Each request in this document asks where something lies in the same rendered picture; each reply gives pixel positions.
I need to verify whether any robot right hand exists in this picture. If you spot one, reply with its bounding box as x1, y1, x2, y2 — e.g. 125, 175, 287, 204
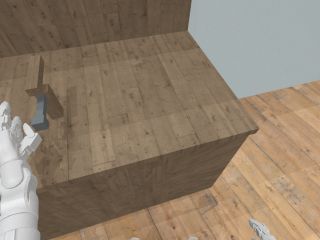
248, 219, 276, 240

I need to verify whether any counter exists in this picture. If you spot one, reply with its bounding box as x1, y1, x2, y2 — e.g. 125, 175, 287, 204
0, 0, 260, 240

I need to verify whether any robot left hand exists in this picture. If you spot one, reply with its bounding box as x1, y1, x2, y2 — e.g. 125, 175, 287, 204
0, 101, 42, 167

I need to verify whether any tap lever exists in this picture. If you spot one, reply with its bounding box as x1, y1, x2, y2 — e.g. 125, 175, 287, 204
31, 93, 49, 132

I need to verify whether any left robot forearm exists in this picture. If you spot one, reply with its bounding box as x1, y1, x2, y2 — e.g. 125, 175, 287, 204
0, 159, 41, 240

